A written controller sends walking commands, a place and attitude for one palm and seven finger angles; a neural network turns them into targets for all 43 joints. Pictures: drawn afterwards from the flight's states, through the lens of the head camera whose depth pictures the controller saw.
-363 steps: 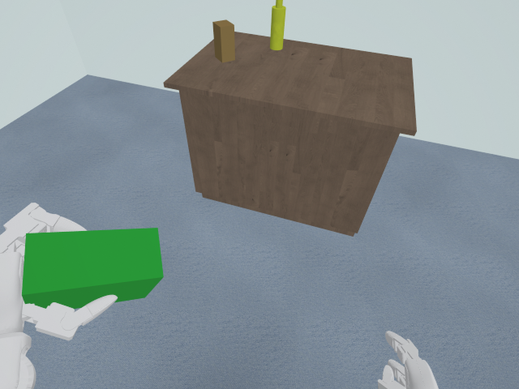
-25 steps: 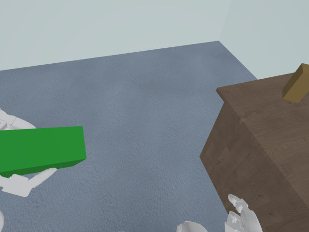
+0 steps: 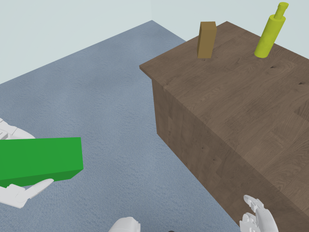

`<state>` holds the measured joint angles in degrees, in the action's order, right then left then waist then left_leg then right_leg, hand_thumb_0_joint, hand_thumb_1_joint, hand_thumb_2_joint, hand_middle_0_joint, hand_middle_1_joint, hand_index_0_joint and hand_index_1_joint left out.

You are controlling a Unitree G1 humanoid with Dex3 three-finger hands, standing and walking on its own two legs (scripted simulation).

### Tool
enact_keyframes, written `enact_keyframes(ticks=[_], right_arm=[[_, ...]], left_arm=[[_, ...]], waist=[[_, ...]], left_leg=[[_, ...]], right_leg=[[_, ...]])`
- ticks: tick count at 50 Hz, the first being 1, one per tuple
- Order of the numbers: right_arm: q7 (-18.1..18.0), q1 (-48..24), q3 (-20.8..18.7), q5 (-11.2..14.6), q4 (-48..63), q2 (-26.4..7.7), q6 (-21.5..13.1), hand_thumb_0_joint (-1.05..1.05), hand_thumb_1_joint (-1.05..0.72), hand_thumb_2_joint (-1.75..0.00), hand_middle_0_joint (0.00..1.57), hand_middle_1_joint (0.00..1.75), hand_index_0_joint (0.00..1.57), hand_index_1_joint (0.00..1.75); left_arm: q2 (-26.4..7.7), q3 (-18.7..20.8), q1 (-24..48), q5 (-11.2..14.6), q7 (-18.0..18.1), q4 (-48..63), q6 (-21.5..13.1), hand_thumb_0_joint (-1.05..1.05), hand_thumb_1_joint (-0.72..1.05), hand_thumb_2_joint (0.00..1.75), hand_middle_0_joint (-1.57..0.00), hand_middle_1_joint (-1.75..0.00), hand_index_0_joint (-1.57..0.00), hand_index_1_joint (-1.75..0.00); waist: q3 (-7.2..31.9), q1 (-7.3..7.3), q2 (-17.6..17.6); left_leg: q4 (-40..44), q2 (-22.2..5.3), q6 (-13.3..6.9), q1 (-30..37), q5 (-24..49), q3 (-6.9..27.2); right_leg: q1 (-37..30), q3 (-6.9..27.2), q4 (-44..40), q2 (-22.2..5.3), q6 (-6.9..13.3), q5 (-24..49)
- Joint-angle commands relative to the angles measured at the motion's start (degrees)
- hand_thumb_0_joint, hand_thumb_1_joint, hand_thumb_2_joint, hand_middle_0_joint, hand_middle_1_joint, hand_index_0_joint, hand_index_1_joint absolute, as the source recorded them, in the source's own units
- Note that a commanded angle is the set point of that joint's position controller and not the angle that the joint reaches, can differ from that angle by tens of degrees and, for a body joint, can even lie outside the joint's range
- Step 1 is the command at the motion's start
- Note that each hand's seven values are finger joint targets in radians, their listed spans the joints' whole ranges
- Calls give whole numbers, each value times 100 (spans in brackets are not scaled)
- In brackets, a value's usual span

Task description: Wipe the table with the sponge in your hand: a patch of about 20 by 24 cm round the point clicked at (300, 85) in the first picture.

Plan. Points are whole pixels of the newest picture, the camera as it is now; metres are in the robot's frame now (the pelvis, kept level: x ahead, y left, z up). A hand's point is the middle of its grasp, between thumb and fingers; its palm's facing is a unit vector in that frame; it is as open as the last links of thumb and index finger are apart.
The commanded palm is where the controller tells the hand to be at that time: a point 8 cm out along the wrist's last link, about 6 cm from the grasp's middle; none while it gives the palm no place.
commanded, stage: turn to face it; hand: left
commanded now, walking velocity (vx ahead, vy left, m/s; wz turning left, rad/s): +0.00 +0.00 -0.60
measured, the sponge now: (52, 161) +0.23 +0.21 +0.14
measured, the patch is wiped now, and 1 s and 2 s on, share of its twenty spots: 0.00 0.00 0.00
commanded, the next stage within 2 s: none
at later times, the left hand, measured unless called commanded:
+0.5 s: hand (67, 167) +0.21 +0.16 +0.17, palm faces +0.18 -0.86 -0.48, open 10.4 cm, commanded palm +0.17 +0.20 +0.18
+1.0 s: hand (119, 181) +0.19 +0.06 +0.17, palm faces -0.06 -0.89 -0.46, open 10.4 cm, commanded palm +0.16 +0.10 +0.18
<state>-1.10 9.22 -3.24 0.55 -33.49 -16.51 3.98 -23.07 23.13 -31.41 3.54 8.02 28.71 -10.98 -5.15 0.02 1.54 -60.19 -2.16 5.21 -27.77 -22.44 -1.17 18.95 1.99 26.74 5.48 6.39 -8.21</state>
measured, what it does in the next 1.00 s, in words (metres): walks backwards, turning right: left foot, then right foot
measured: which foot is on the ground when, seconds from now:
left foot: up 0.00-0.24, down 0.26-0.52, up 0.54-0.78, down 0.80-1.00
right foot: down 0.00-0.26, up 0.28-0.50, down 0.52-0.82, up 0.84-1.00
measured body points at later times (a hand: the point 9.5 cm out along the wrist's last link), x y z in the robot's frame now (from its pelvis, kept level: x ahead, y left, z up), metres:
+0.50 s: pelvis -0.06 -0.02 -0.01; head -0.04 -0.04 +0.44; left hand +0.19 +0.20 +0.19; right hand +0.05 -0.25 -0.11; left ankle -0.07 +0.14 -0.74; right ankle -0.06 -0.15 -0.73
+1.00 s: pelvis -0.13 -0.03 -0.01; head -0.12 -0.05 +0.44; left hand +0.18 +0.11 +0.19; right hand -0.13 -0.32 -0.10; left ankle -0.04 +0.07 -0.74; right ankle -0.18 -0.14 -0.69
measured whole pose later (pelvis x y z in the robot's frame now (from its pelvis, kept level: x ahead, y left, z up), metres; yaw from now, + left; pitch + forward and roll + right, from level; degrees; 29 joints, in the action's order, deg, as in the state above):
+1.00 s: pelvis -0.13 -0.03 -0.01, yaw -36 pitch -1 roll -1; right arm -0.6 12.0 -0.8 1.3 -31.5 -12.3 0.1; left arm -20.6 24.4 -27.4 2.0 8.0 27.6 -10.4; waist -4.1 -2.8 1.8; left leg -33.1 -8.5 2.5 -15.2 -15.7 -8.8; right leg 26.9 -2.7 55.2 0.1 -3.1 -25.4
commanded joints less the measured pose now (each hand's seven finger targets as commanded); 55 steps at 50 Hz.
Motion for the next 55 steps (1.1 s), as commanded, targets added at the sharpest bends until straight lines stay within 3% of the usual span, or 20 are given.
enact_keyframes(ticks=[1, 10, 12, 14, 15, 19, 24, 25, 27, 29, 32, 39, 40, 41, 42, 44, 47, 53, 54, 55], right_arm=[[9, -513, -22, 41, 1038, -326, -262, 0, -90, -90, 20, 30, 20, 30], [103, -272, 14, 1, 1122, -225, -79, 0, -90, -90, 20, 30, 20, 30], [104, -243, 3, -22, 1144, -302, -99, 0, -90, -90, 20, 30, 20, 30], [53, -454, -18, -20, 1368, -246, -238, 0, -90, -90, 20, 30, 20, 30], [28, -460, 17, 25, 1315, -80, -334, 0, -90, -90, 20, 30, 20, 30], [116, -263, 53, 82, 1199, -175, -489, 0, -90, -90, 20, 30, 20, 30], [101, 24, 28, 86, 1115, -372, -783, 0, -90, -90, 20, 30, 20, 30], [119, -5, 38, 97, 1100, -343, -803, 0, -90, -90, 20, 30, 20, 30], [95, -331, 111, 58, 1236, -87, -797, 0, -90, -90, 20, 30, 20, 30], [58, -356, 24, 69, 1172, -85, -647, 0, -90, -90, 20, 30, 20, 30], [139, -602, 249, -1, 1140, 85, -372, 0, -90, -90, 20, 30, 20, 30], [104, -198, 81, 32, 1073, -143, -376, 0, -90, -90, 20, 30, 20, 30], [47, -144, 33, 1, 1084, -265, -398, 0, -90, -90, 20, 30, 20, 30], [-4, -286, -10, -18, 1171, -380, -420, 0, -90, -90, 20, 30, 20, 30], [-43, -412, -24, 5, 1126, -280, -467, 0, -90, -90, 20, 30, 20, 30], [-38, -351, -22, 0, 1042, -233, -541, 0, -90, -90, 20, 30, 20, 30], [38, -150, -25, 165, 1002, -311, -640, 0, -90, -90, 20, 30, 20, 30], [57, 11, 34, 77, 1149, -374, -948, 0, -90, -90, 20, 30, 20, 30], [85, 41, 51, 87, 1147, -293, -975, 0, -90, -90, 20, 30, 20, 30], [81, -42, 91, 95, 1204, -94, -958, 0, -90, -90, 20, 30, 20, 30]], left_arm=[[-937, 539, 502, 15, 211, 1276, -337, 0, 10, 130, -120, -160, -120, -160], [-974, 454, 847, -89, 89, 1369, -367, 0, 10, 130, -120, -160, -120, -160], [-1052, 487, 1046, -63, 13, 1406, -449, 0, 10, 130, -120, -160, -120, -160], [-1051, 538, 1141, -168, -49, 1583, -469, 0, 10, 130, -120, -160, -120, -160], [-1217, 807, 1009, -189, -6, 1403, -439, 0, 10, 130, -120, -160, -120, -160], [-586, 248, 834, -88, -74, 1356, -318, 0, 10, 130, -120, -160, -120, -160], [-758, 191, 1613, -183, 24, 1391, -234, 0, 10, 130, -120, -160, -120, -160], [-856, 255, 1776, -221, 36, 1340, -229, 0, 10, 130, -120, -160, -120, -160], [-1371, 778, 1386, -262, 156, 1131, -275, 0, 10, 130, -120, -160, -120, -160], [-1314, 853, 880, -91, 158, 1402, -324, 0, 10, 130, -120, -160, -120, -160], [-1399, 1241, 41, 57, 157, 2134, -476, 0, 10, 130, -120, -160, -120, -160], [-1194, 1264, -291, 78, 135, 1988, -432, 0, 10, 130, -120, -160, -120, -160], [-1148, 1245, -210, 92, 103, 1886, -456, 0, 10, 130, -120, -160, -120, -160], [-1059, 1225, -130, 53, 68, 1799, -480, 0, 10, 130, -120, -160, -120, -160], [-1196, 1276, -19, -78, 81, 1648, -509, 0, 10, 130, -120, -160, -120, -160], [-961, 1004, 305, -129, 50, 1243, -472, 0, 10, 130, -120, -160, -120, -160], [-441, 160, 988, -164, -27, 1262, -334, 0, 10, 130, -120, -160, -120, -160], [-722, -6, 1651, -228, 76, 1683, -267, 0, 10, 130, -120, -160, -120, -160], [-933, 188, 1600, -240, 95, 1767, -297, 0, 10, 130, -120, -160, -120, -160], [-1277, 503, 1445, -226, 143, 1744, -331, 0, 10, 130, -120, -160, -120, -160]], waist=[[1345, -215, -792], [1547, -168, -508], [1475, -63, 36], [1010, -156, 1218], [950, -218, 1022], [300, -197, 1125], [758, -60, 759], [883, -83, 396], [1222, -226, -1593], [1342, -196, -1241], [1709, -196, -218], [1390, -17, -481], [1212, 21, 53], [945, -46, 1342], [905, -109, 1674], [515, -36, 1113], [408, -65, 1010], [802, -65, 1059], [940, -85, 553], [996, -115, -869]], left_leg=[[802, -18, -107, 30, -199, 150], [3356, 228, -442, 1843, -314, -183], [4279, -560, -786, 2807, -81, 355], [4561, -2351, -1563, 2484, 936, 1547], [4490, -2459, -1618, 1940, 1405, 1102], [3910, -1979, -1147, 1668, 2503, -256], [2414, -1556, -575, 2008, 3671, -719], [1718, -1388, -449, 1702, 3246, -798], [-477, -192, -64, -175, -1197, -543], [-911, -444, -102, -24, -1218, 306], [309, -335, -114, 277, -729, 160], [3284, -178, -291, 2061, 276, -27], [3936, -755, -594, 2214, 13, 583], [4467, -1865, -1054, 2098, 430, 1531], [4619, -2536, -1399, 1532, 688, 1891], [4404, -2362, -1425, 799, 1021, 1011], [3844, -1829, -1005, 1398, 2203, -400], [2783, -1609, -620, 1248, 1645, -517], [2106, -1369, -475, 1119, 1164, -654], [1038, -742, -214, 439, -227, -838]], right_leg=[[-1183, 2245, -1269, -1717, -59, -6], [-343, 2432, -1504, -1216, -427, -859], [585, 1900, -551, -667, -685, -1008], [1659, 572, 2573, -93, -924, -1608], [1568, 341, 3721, -247, -932, -1588], [1353, -97, 2833, -713, -905, -1844], [-536, -1028, 299, -236, -914, -445], [-1082, -766, -98, -476, -778, 308], [-2007, 2248, -140, -2297, 331, 4356], [-1436, 2358, -366, -2375, 428, 2853], [-1335, 1587, -211, -1924, 418, 1759], [323, 1702, -189, -1348, -73, -649], [848, 1368, 545, -881, -324, -1079], [1412, 535, 2133, -218, -657, -2115], [1317, -28, 3686, -273, -827, -2308], [1248, 130, 4439, -612, -904, -1887], [1050, -481, 2942, -680, -1006, -1750], [-683, -929, 355, -511, -930, -985], [-931, -475, -94, -876, -728, -389], [-1233, 948, -395, -1697, -270, 1235]])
